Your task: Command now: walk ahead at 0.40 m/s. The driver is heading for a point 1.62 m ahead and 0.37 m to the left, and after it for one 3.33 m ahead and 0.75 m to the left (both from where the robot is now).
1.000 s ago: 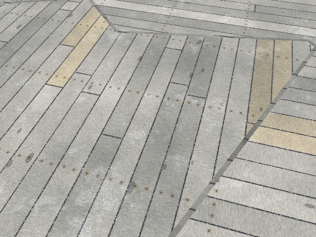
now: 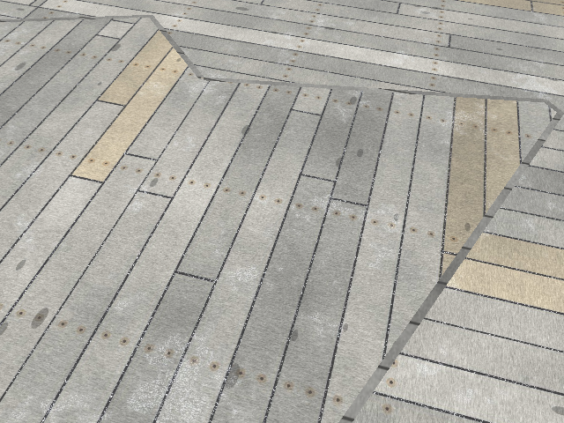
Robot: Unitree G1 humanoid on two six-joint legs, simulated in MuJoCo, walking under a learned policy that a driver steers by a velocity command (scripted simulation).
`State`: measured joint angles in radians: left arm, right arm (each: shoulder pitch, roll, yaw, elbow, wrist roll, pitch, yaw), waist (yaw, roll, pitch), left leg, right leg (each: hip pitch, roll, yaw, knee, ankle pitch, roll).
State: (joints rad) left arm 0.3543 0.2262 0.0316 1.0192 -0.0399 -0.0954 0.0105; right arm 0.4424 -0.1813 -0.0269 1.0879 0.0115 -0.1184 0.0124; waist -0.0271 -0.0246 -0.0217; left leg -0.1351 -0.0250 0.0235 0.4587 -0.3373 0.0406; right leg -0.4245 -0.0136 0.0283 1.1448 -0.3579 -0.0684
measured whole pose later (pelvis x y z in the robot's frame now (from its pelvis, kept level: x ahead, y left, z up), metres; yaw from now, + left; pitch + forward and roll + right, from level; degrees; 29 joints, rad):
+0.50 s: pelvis +0.17 -0.05 +0.00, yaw +1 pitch +1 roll -1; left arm 0.13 0.21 0.02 0.98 0.02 -0.07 -0.01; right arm 0.25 -0.22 -0.03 0.98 0.00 -0.02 -0.06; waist 0.00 0.03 0.04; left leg -0.38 0.05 -0.04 0.87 -0.47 -0.04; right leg -0.35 0.06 -0.07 0.42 -0.09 -0.08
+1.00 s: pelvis +0.30 -0.07 +0.00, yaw +1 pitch +2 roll +0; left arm 0.22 0.25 0.06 1.01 -0.02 -0.10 0.00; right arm 0.37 -0.23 -0.08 1.04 0.04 -0.08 -0.02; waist -0.01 0.03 -0.03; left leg -0.36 0.04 -0.05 0.94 -0.43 0.03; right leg -0.26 0.01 -0.07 0.51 -0.29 -0.05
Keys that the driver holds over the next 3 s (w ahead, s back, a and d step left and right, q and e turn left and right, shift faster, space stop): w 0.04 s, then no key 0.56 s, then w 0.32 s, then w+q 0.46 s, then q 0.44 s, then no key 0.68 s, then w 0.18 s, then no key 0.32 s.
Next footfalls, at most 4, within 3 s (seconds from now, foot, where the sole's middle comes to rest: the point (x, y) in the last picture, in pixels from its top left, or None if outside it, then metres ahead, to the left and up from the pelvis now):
0.26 right None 0.30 -0.12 -0.77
0.60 left None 0.25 0.10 -0.77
0.92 right None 0.32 -0.17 -0.77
1.40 left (247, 376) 0.65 0.08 -0.77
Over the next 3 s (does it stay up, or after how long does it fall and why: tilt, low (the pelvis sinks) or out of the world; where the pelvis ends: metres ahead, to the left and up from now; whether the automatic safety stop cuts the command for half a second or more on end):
stays up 0.82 0.04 0.01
